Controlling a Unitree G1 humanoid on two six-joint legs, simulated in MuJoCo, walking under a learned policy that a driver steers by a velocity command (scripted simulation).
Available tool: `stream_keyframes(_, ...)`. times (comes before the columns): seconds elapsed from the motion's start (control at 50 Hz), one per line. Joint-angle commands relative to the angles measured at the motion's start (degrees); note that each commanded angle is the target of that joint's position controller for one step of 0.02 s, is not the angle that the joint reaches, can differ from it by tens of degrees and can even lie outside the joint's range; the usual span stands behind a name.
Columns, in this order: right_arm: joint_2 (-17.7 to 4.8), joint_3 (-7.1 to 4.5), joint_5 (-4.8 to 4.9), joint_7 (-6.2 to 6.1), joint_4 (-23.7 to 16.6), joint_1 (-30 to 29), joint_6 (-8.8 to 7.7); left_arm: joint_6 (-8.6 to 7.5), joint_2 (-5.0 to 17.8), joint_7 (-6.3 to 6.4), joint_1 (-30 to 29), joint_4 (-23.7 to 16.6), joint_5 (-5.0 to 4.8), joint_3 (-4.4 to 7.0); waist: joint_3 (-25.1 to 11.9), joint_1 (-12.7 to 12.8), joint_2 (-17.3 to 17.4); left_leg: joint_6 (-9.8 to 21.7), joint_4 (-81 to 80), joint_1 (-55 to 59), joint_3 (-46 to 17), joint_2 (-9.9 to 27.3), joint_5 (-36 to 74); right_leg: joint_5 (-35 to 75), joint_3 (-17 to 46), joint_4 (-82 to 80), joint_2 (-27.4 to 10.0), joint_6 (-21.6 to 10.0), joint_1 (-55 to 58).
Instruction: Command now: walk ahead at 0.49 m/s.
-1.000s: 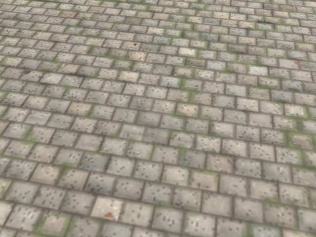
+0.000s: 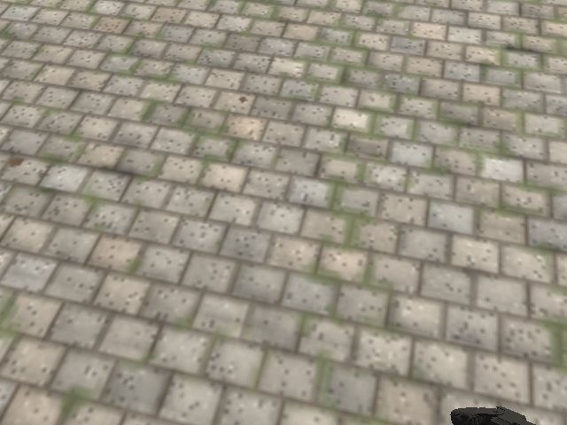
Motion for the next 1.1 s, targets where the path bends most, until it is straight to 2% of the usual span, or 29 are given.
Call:
stream_keyframes(0.02, -8.7, -3.13, 0.07, -1.67, 4.1, 19.9, -1.1, -0.06, 11.0, 0.73, -2.7, -2.0, 0.25, 2.19, -8.9, -12.5, -5.9, 3.7, -5.3, 24.8, -1.5, -2.1, -0.8, 71.5, 2.0, 26.7, -15.5, 0.6, -7.5)
stream_keyframes(0.04, -11.7, -4.2, -1.13, -2.46, 5.8, 28.1, -1.29, -0.16, 9.8, 0.22, -3.7, -3.3, -0.04, 1.76, -14.1, -15.5, -2.3, 6.5, -6.3, 37.7, -10.7, 6.7, -7.8, 53.6, 0.8, 41.8, -13.0, 0.0, -17.6)
stream_keyframes(0.06, -16.2, -5.25, -2.51, -2.3, 6.0, 29.8, -1.32, 0.03, 2.4, -0.4, 3.4, -4.0, -0.62, 0.55, -19.1, -9.9, 10.2, 14.8, -6.3, 52.0, -37.1, 24.0, -6.9, -2.1, -1.9, 64.6, -2.8, 1.6, -37.5)
stream_keyframes(0.08, -12.8, -4.93, 0.12, -1.42, 6.1, 27.0, -0.89, 0.3, 8.1, -0.38, 2.2, -3.1, -0.11, 1.92, -18.1, -10.1, 3.8, 17.7, -16.1, 49.2, -49.0, 24.6, -18.2, -6.1, 3.0, 71.5, -1.3, 0.5, -46.5)
stream_keyframes(0.1, -10.1, -4.24, 0.9, -1.22, 4.9, 19.6, -0.98, 0.09, 9.5, -0.55, -4.1, -5.4, 0.25, 2.34, -7.3, -7.2, 1.4, 15.2, -20.2, 39.1, -39.7, 22.6, -22.9, 0.9, 3.5, 68.3, -5.5, -0.1, -49.6)
stream_keyframes(0.14, -5.2, -2.98, 0.3, -0.88, 5.4, 16.1, -2.1, 0.3, 8.3, -1.1, -8.2, -6.0, 0.61, 2.51, -0.4, -4.0, -2.3, 11.2, -23.9, 25.7, -29.2, 18.0, -11.5, 5.2, 3.1, 62.2, -8.6, 0.2, -44.6)
stream_keyframes(0.18, -3.8, -2.3, 0.33, -1.23, 7.4, 18.1, -3.16, 1.8, 5.1, -1.83, -6.3, -5.3, 1.35, 1.93, -0.5, -1.5, -0.9, 8.7, -25.6, 20.0, -22.2, 14.7, -4.7, 5.9, 2.5, 57.5, -10.1, 1.6, -39.1)
stream_keyframes(0.22, -5.3, -2.51, 0.61, -1.26, 9.1, 21.0, -4.05, 2.51, 4.4, -2.31, -8.1, -6.0, 1.48, 1.89, -0.1, -1.0, 0.1, 8.3, -26.6, 19.0, -18.1, 13.3, 0.4, 7.8, 0.9, 54.3, -11.0, 2.6, -40.3)
stream_keyframes(0.26, -6.6, -2.64, 0.65, -1.18, 10.0, 23.1, -4.17, 2.91, 5.1, -2.52, -13.8, -8.0, 1.41, 1.97, 1.3, -1.8, 0.8, 7.5, -28.0, 19.6, -15.4, 12.3, 2.3, 12.4, -0.5, 49.7, -12.3, 3.6, -44.5)
stream_keyframes(0.36, -6.4, -2.06, 0.8, -1.22, 11.6, 28.9, -3.89, 2.91, 4.8, -2.71, -26.5, -11.7, 0.52, 1.47, 1.7, -5.5, 2.0, 4.2, -27.1, 25.0, -11.2, 10.2, 11.5, 22.5, -3.7, 34.4, -11.6, 4.9, -47.4)
stream_keyframes(0.48, -7.0, -1.86, -0.38, -2.25, 13.7, 33.4, -3.53, 2.55, 5.2, -2.67, -34.8, -14.2, 0.25, 1.23, 2.2, -7.9, 3.2, 4.4, -24.1, 37.4, -8.4, 13.8, 18.2, 20.3, -5.2, 24.6, -9.0, 2.5, -48.2)
stream_keyframes(0.54, -7.8, -2.07, -0.63, -3.08, 14.0, 31.3, -3.38, 2.06, 5.9, -2.48, -31.2, -13.5, 0.56, 1.85, 0.7, -4.8, 3.7, 3.2, -16.9, 40.0, -4.9, 15.4, 35.0, 13.0, -6.6, 21.4, -5.5, -0.9, -40.8)
stream_keyframes(0.56, -8.5, -2.23, -0.69, -3.23, 14.1, 30.6, -3.19, 1.79, 6.6, -2.18, -26.0, -11.8, 0.7, 2.42, -2.2, -2.5, 4.0, 2.5, -10.0, 40.0, -3.7, 15.3, 42.7, 11.1, -7.4, 20.3, -3.4, -2.3, -34.7)
stream_keyframes(0.58, -8.9, -2.31, -0.49, -3.25, 13.9, 29.7, -2.85, 1.35, 7.6, -1.83, -17.2, -8.6, 0.96, 3.21, -6.6, 1.2, 2.9, 1.4, 0.5, 37.8, -1.6, 13.9, 43.9, 12.8, -8.2, 16.7, -1.4, -3.9, -24.8)
stream_keyframes(0.6, -8.8, -2.08, -0.14, -3.29, 12.5, 28.7, -2.96, 0.97, 10.8, -1.34, -7.6, -5.8, 2.01, 4.52, -11.8, 4.9, 1.5, 0.1, 14.1, 26.8, -0.4, 12.8, 31.6, 11.7, -0.6, 16.6, -7.0, -6.8, -10.2)
stream_keyframes(0.62, -4.5, -1.22, 1.84, -2.38, 9.8, 32.0, -3.33, 1.18, 17.4, -0.86, -1.2, -5.4, 2.65, 6.52, -19.4, 4.5, -11.2, -3.1, 38.7, 4.5, 2.7, 3.3, 0.1, 8.4, 28.1, 13.7, -24.2, -15.8, 7.6)
stream_keyframes(0.64, -7.7, -2.33, 0.55, -2.06, 9.6, 30.0, -3.74, 2.05, 16.1, -1.67, -3.7, -4.8, 0.41, 6.36, -20.4, 2.8, -8.2, -2.8, 46.3, -4.5, -6.6, -0.5, -24.0, 11.0, 41.9, 6.3, -26.8, -17.7, 8.1)
stream_keyframes(0.66, -8.4, -2.66, 0.14, -1.75, 7.1, 23.8, -4.21, 2.26, 14.7, -1.87, -9.6, -5.5, -0.56, 6.08, -11.0, 0.5, -5.5, -2.2, 45.3, -9.1, -9.4, 3.5, -18.7, 10.0, 32.7, 5.2, -24.3, -15.6, 0.6)
stream_keyframes(0.68, -8.3, -2.58, 0.16, -1.56, 6.0, 20.7, -4.81, 2.17, 11.7, -1.99, -13.1, -6.2, -0.52, 5.46, -6.1, -0.9, -2.0, -2.5, 41.5, -7.7, -9.1, 5.6, -14.2, 15.0, 26.8, 3.3, -22.3, -13.6, -7.5)
stream_keyframes(0.7, -7.6, -2.67, -0.16, -1.57, 5.6, 19.7, -4.5, 1.98, 10.0, -1.85, -14.9, -6.4, -0.41, 5.04, -3.3, -2.9, -0.3, -3.0, 37.5, -4.9, -9.2, 7.0, -12.7, 19.6, 22.5, 2.2, -19.5, -11.5, -13.5)
stream_keyframes(0.72, -6.9, -2.55, -0.99, -1.54, 5.1, 20.2, -3.48, 1.74, 8.5, -1.59, -15.6, -6.2, -0.65, 4.54, -2.6, -4.9, -0.6, -4.0, 34.3, -1.7, -9.2, 7.9, -12.4, 23.3, 18.9, 1.4, -16.9, -9.9, -17.9)
stream_keyframes(0.76, -5.5, -2.43, -1.69, -1.17, 4.4, 20.4, -1.63, 0.89, 9.1, -1.41, -14.0, -5.8, -0.81, 4.53, -3.5, -5.9, -1.6, -5.7, 31.0, 0.9, -8.3, 7.7, -12.2, 27.7, 16.0, 0.8, -14.8, -9.7, -20.9)
stream_keyframes(0.8, -5.6, -2.56, -1.41, -1.33, 3.0, 17.9, -0.65, 0.59, 11.1, -1.24, -12.3, -5.6, -0.75, 4.87, -2.1, -6.1, -1.8, -7.4, 27.5, 0.1, -7.0, 7.0, -9.9, 39.7, 13.4, 1.4, -13.7, -9.4, -23.0)
stream_keyframes(0.86, -5.8, -2.51, -0.97, -1.75, 0.0, 11.5, -0.09, 1.26, 11.2, -1.12, -8.7, -5.3, -0.6, 4.7, -2.5, -4.4, -3.4, -8.6, 21.0, -1.1, -5.6, 5.3, -4.7, 55.0, 10.6, 5.2, -11.3, -6.0, -22.7)
stream_keyframes(0.92, -6.0, -2.13, -0.35, -1.84, -2.5, 6.2, 0.34, 2.37, 11.3, -0.57, -5.4, -5.4, -0.6, 4.6, -4.5, -2.0, -5.5, -8.1, 15.5, -1.8, -5.8, 3.5, -0.7, 57.5, 11.7, 8.4, -10.3, -2.8, -18.6)
stream_keyframes(1.02, -7.6, -1.58, 0.31, -2.3, -5.1, 0.7, 0.01, 4.12, 11.8, 0.84, -3.0, -6.5, 0.33, 4.97, -4.5, 0.2, -6.3, -7.1, 7.0, -2.9, -8.0, 1.0, -2.4, 56.9, 17.4, 14.0, -11.5, -2.7, -10.9)
stream_keyframes(1.06, -9.0, -1.76, 0.52, -2.71, -4.4, 4.2, -0.68, 4.38, 12.6, 1.21, -5.7, -7.9, 0.67, 5.44, -4.7, -1.8, -6.6, -5.8, 0.9, 3.1, -9.8, 0.4, -4.3, 56.0, 19.7, 17.5, -11.3, -1.9, -11.6)
stream_keyframes(1.08, -9.8, -1.97, 0.58, -3.01, -3.4, 7.9, -1.1, 4.23, 13.2, 1.1, -8.2, -8.9, 0.52, 5.68, -5.4, -3.7, -6.8, -4.8, -3.9, 9.4, -10.0, -0.3, -3.9, 55.1, 20.2, 20.3, -10.0, -0.8, -13.6)
stream_keyframes(1.1, -10.4, -2.2, 0.31, -3.41, -2.2, 13.0, -1.9, 3.82, 13.4, 0.65, -10.6, -9.7, -0.17, 5.79, -6.8, -6.7, -5.5, -3.7, -11.1, 18.4, -10.1, 0.4, 3.6, 52.0, 19.7, 26.0, -7.3, 0.9, -16.8)
Keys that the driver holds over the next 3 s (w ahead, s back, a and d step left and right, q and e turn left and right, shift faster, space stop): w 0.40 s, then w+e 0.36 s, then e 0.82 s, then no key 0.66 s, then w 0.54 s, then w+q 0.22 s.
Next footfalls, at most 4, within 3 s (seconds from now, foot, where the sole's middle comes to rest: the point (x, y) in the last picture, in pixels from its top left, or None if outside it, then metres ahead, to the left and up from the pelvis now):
0.04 left None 0.19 0.06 -0.76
0.60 right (369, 401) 0.49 -0.11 -0.76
1.12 left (335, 296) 0.75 -0.03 -0.76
1.58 right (388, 376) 0.55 -0.16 -0.76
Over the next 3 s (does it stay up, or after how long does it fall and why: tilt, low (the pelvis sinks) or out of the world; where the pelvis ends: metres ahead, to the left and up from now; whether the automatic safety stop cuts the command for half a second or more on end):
stays up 0.75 -0.24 0.00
